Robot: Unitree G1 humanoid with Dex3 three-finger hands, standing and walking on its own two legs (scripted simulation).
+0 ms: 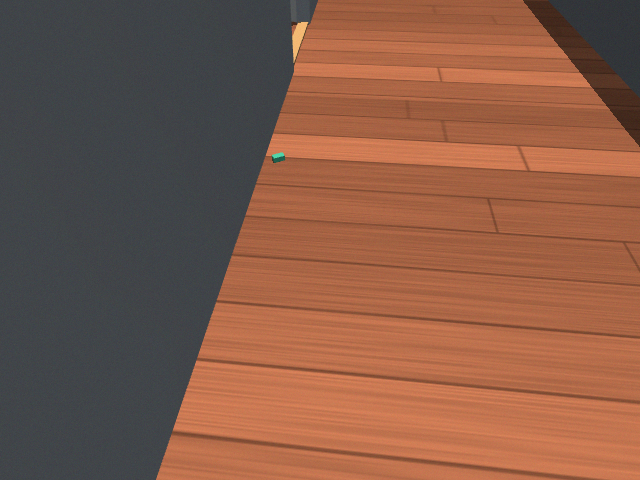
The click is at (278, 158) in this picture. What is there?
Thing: small brick
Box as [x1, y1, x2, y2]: [272, 152, 284, 162]
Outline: 282,152 272,155 272,159 274,162 284,159 284,155
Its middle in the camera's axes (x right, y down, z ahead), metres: -0.23 -0.46 +2.10
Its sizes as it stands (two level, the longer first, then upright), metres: 0.063 0.036 0.029
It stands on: the floor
